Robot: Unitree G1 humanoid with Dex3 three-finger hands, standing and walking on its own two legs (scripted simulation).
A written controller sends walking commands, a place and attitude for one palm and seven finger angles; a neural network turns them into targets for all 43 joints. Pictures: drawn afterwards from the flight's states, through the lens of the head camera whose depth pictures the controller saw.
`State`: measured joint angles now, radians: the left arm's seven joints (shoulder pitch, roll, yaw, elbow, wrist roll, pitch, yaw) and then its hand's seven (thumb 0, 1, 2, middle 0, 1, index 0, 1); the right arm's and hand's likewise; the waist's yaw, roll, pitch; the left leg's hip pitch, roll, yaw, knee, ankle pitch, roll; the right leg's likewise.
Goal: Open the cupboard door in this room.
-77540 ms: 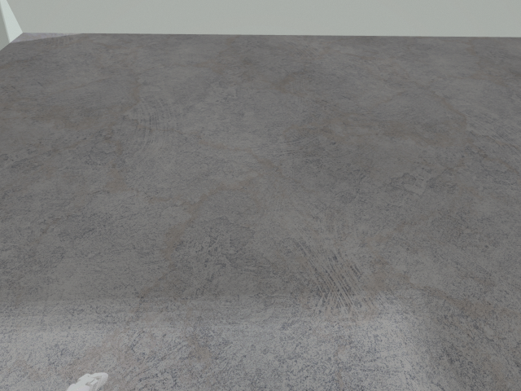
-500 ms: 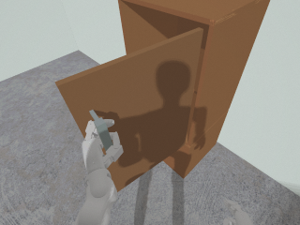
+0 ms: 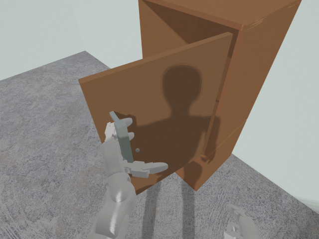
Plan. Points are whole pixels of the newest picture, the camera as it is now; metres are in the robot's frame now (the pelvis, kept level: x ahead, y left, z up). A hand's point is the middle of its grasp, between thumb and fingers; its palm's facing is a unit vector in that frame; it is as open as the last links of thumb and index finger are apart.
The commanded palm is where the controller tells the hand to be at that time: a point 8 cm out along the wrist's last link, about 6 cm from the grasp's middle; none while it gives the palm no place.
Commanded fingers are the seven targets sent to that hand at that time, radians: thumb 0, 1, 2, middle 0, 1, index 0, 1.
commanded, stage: open thumb and fingers to let go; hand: left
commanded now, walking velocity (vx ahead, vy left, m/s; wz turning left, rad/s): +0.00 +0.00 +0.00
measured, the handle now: (121, 139) +0.33 +0.13 +0.09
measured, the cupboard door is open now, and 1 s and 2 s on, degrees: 80 83 83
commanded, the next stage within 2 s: slide the hand sideways off the handle in 0.18 s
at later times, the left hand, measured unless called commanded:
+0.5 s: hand (133, 168) +0.26 +0.08 +0.09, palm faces -0.14 -0.99 -0.07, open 15.9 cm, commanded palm +0.24 +0.13 +0.09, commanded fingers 0.00 -0.50 0.30 -0.15 -0.30 -0.15 -0.30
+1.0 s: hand (122, 178) +0.23 +0.10 +0.09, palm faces -0.06 -1.00 -0.03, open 16.0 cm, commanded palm +0.20 +0.17 +0.09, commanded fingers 0.00 -0.50 0.30 -0.15 -0.30 -0.15 -0.30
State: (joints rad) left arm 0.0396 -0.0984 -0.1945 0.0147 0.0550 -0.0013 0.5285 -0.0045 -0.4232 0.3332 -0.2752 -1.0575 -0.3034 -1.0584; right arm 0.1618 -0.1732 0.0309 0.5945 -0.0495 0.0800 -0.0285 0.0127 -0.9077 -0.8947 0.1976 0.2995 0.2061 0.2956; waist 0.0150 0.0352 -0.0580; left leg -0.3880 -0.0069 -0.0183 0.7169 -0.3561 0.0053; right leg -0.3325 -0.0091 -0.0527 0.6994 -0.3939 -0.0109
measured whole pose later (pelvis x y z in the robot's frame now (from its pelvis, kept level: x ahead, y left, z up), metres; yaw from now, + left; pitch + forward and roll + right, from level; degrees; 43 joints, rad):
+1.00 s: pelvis -0.01 -0.01 +0.00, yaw -1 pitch +1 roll +0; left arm 0.31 0.15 -0.05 -0.15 -0.15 -0.12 -0.06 -0.01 -0.50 0.30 -0.23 -0.35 -0.22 -0.33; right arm 0.22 -0.22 0.05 0.54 0.02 -0.06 -0.04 0.01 -0.91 -0.89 0.20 0.30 0.21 0.30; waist 0.01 0.04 -0.04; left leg -0.37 0.02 -0.01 0.71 -0.35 -0.01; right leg -0.33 0.01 -0.04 0.70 -0.38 -0.03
